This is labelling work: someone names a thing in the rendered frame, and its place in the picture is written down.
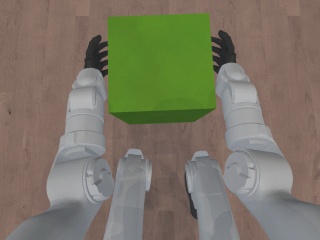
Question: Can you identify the right robot foot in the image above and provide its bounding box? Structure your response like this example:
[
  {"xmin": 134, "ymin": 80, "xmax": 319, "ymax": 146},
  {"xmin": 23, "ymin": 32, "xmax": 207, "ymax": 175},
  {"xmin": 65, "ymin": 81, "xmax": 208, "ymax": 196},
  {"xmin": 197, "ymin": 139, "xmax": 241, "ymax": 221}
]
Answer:
[{"xmin": 184, "ymin": 172, "xmax": 198, "ymax": 219}]

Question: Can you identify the carton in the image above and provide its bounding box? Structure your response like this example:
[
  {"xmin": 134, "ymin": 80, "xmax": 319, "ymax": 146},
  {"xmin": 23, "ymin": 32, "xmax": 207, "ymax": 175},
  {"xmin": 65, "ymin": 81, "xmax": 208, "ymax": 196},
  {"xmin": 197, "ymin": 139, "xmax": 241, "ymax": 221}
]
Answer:
[{"xmin": 107, "ymin": 13, "xmax": 217, "ymax": 125}]

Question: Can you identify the right robot hand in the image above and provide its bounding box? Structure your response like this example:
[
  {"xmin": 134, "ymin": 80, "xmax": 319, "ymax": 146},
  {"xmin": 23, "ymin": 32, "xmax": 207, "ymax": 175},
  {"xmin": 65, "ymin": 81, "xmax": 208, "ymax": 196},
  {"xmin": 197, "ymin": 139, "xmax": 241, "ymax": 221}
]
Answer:
[{"xmin": 211, "ymin": 30, "xmax": 237, "ymax": 74}]

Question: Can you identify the left robot upper arm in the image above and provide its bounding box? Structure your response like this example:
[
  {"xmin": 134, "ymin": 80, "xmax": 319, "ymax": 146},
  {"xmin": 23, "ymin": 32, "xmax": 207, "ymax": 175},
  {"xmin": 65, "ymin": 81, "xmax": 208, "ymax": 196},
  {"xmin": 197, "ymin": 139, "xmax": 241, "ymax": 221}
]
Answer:
[{"xmin": 5, "ymin": 155, "xmax": 115, "ymax": 240}]

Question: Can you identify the robot left forearm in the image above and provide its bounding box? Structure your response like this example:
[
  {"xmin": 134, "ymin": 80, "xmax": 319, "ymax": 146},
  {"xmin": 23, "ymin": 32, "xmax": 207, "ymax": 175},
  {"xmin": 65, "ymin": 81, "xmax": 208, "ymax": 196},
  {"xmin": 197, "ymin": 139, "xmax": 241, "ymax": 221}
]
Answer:
[{"xmin": 46, "ymin": 68, "xmax": 107, "ymax": 198}]

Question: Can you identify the right robot upper arm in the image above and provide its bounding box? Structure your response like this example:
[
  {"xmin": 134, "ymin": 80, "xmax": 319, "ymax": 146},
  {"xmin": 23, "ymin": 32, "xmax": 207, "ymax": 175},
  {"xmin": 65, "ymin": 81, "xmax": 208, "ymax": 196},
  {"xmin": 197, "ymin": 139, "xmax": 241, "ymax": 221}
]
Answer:
[{"xmin": 223, "ymin": 148, "xmax": 320, "ymax": 240}]

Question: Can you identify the left robot thigh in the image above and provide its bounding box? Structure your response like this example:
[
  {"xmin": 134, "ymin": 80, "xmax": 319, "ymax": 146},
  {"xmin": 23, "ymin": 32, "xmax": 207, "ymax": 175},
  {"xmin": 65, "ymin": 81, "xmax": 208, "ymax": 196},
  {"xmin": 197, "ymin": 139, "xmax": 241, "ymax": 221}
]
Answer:
[{"xmin": 103, "ymin": 154, "xmax": 152, "ymax": 240}]

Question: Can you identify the robot right forearm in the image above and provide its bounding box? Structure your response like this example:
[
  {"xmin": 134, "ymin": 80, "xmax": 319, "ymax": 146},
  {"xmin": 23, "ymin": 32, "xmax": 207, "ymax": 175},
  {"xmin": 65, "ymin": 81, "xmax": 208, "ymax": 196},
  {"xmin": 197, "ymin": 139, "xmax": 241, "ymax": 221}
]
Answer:
[{"xmin": 215, "ymin": 62, "xmax": 285, "ymax": 158}]

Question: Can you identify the left robot hand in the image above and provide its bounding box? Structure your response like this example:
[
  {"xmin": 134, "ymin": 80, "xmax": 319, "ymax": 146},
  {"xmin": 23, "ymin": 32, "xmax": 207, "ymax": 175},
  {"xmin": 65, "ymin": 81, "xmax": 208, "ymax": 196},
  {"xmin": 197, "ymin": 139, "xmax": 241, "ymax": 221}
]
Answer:
[{"xmin": 84, "ymin": 35, "xmax": 108, "ymax": 78}]

